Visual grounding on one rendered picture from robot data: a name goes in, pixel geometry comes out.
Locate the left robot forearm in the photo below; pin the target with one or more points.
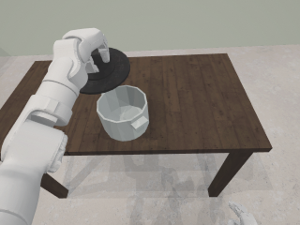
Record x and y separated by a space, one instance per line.
53 102

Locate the table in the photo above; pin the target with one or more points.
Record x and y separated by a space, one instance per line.
196 105

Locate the robot right hand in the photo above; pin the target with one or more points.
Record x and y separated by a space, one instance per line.
241 211

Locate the knob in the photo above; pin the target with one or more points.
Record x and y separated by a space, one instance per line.
97 60

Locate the lid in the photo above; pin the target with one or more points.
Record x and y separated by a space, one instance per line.
109 76

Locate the pot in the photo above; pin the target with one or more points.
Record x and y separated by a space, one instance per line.
123 112

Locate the robot left hand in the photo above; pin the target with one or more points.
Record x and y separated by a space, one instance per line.
97 40

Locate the left robot upper arm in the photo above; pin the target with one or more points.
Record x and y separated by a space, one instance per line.
35 150

